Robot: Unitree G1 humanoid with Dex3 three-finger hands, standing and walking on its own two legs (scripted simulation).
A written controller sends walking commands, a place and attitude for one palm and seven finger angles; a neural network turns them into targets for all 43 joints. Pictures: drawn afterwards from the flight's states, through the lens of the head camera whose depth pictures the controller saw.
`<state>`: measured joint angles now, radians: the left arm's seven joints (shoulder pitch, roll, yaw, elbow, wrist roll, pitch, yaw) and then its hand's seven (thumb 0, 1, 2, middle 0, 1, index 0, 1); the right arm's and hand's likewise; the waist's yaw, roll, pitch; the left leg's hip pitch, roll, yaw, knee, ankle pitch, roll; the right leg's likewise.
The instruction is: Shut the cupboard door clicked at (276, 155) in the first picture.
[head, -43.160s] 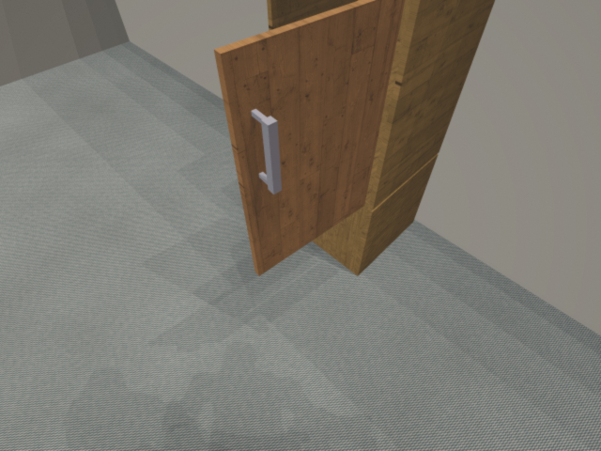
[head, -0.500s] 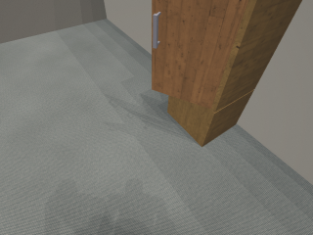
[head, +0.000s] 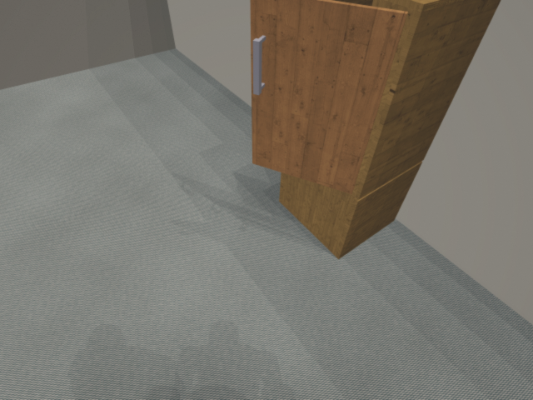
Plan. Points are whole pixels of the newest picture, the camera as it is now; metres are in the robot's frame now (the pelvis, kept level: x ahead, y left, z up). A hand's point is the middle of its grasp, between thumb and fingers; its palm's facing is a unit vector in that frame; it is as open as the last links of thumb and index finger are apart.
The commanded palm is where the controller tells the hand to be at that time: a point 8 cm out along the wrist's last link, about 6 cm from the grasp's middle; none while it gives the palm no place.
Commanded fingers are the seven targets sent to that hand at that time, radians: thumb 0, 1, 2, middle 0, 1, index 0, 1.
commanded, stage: look to check the result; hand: left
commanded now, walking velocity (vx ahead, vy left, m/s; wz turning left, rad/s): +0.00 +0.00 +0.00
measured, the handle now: (260, 65) +0.98 +0.07 +0.06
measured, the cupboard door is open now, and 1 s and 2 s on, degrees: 30 30 30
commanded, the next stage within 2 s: walk to a spot facing it in 0.56 s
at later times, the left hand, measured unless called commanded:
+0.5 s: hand out of the picture +0.01 +0.19 -0.17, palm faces +0.02 -0.97 -0.23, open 7.3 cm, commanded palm none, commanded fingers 0.00 0.90 0.90 -0.20 -0.30 -0.20 -0.30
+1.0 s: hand out of the picture +0.05 +0.20 -0.20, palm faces +0.19 -0.96 -0.21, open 7.3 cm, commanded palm none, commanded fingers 0.00 0.90 0.90 -0.20 -0.30 -0.20 -0.30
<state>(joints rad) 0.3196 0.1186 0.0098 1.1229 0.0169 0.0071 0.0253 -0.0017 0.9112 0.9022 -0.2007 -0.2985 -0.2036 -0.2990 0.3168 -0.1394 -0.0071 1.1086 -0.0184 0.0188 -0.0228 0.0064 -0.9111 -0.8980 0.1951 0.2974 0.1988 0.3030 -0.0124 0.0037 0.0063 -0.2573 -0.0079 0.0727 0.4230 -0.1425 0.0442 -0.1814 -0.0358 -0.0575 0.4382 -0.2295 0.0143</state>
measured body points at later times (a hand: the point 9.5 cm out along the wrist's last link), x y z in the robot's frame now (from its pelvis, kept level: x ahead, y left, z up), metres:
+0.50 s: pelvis +0.01 +0.00 +0.00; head +0.02 -0.01 +0.45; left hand +0.01 +0.24 -0.15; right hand +0.02 -0.24 -0.16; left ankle +0.06 +0.09 -0.74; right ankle +0.00 -0.13 -0.74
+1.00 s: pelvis +0.02 +0.00 -0.02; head +0.05 +0.03 +0.43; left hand +0.04 +0.25 -0.18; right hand +0.08 -0.24 -0.17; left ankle +0.05 +0.09 -0.74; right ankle +0.01 -0.13 -0.74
